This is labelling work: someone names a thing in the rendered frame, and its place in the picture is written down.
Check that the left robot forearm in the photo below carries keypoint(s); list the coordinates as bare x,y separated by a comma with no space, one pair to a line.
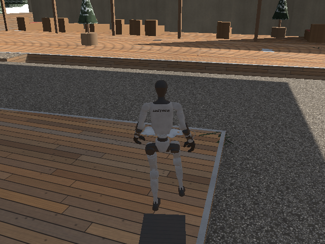
137,132

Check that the left robot upper arm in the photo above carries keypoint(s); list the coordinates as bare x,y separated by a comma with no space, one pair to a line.
143,114

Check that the right robot upper arm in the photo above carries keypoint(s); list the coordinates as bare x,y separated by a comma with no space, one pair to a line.
180,115

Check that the left robot thigh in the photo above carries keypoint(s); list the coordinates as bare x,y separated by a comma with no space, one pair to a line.
152,159

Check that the humanoid robot head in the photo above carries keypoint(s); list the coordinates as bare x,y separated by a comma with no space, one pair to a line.
161,89

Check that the right robot forearm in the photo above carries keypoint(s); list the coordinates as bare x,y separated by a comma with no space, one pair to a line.
187,134

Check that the right robot hand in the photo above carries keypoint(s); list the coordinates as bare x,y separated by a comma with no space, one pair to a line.
192,145

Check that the left robot hand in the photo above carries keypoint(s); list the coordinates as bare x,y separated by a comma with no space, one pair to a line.
136,139

